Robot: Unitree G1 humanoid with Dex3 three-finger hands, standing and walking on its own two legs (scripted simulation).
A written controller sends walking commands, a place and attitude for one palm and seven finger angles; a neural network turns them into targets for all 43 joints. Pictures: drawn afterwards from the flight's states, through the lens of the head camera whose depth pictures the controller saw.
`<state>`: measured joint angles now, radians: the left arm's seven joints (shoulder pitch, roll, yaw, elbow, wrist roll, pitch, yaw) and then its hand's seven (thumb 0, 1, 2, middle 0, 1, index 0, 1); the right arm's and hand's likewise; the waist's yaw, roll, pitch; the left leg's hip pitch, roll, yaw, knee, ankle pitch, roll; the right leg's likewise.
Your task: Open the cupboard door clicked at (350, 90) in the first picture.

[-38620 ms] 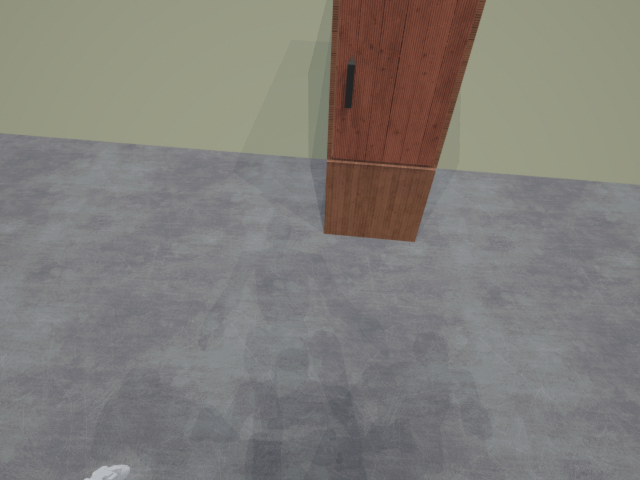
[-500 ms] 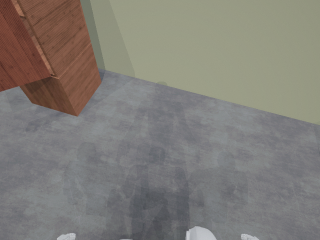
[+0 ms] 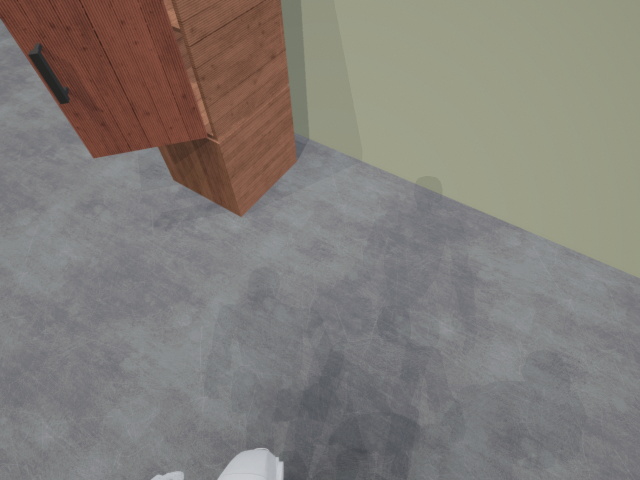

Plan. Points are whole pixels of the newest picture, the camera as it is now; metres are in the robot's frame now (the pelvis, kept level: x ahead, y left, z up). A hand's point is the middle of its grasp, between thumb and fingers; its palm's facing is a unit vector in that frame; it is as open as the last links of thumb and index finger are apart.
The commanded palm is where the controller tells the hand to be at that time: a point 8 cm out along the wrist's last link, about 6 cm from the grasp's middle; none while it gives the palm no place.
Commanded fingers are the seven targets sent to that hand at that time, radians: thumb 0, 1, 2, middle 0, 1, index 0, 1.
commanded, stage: turn to face it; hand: left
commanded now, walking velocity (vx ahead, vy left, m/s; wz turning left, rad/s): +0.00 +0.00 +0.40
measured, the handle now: (51, 73) +0.99 +0.71 -0.06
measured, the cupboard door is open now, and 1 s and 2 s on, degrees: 48 48 48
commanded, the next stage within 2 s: take the last steps up to it in 0.30 s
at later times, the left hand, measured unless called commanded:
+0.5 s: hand out of the picture +0.05 +0.24 -0.17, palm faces +0.20 -0.96 -0.21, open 7.4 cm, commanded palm none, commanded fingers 0.00 0.90 0.90 -0.20 -0.30 -0.20 -0.30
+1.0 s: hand out of the picture -0.03 +0.22 -0.18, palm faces +0.42 -0.89 -0.19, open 7.3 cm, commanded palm none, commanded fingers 0.00 0.90 0.90 -0.20 -0.30 -0.20 -0.30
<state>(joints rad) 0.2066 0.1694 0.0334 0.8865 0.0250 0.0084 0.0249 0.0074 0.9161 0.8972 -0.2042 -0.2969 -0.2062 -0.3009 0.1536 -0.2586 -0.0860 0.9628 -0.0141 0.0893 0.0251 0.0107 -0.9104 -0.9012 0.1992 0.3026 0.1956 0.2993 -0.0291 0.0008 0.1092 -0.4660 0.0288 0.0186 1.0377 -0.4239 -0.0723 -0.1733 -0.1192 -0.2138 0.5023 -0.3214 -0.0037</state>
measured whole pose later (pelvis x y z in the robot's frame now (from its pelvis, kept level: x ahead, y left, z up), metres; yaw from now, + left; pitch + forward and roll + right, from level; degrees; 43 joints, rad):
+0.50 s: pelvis +0.01 +0.03 +0.00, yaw +9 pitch +0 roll -1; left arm 0.18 0.22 0.06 0.95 0.02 0.05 0.00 0.01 0.91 0.90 -0.20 -0.30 -0.20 -0.30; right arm 0.17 -0.17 -0.02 0.96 -0.02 0.02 -0.01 0.01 -0.91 -0.90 0.21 0.30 0.20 0.30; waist 0.01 -0.01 0.08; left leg -0.23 0.00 0.01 0.47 -0.24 0.04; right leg -0.39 -0.08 -0.04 0.88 -0.43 0.08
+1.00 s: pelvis +0.11 +0.10 -0.02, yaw +20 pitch +1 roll +1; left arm 0.44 0.14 0.05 1.11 0.04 -0.05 0.01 0.01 0.91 0.90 -0.20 -0.30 -0.20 -0.30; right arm 0.14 -0.22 -0.05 1.00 -0.02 0.02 0.05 0.01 -0.91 -0.90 0.20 0.30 0.19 0.30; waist 0.05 -0.03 0.10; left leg -0.49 0.05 0.10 0.68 -0.25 0.00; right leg 0.05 -0.20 -0.23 0.42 -0.44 0.13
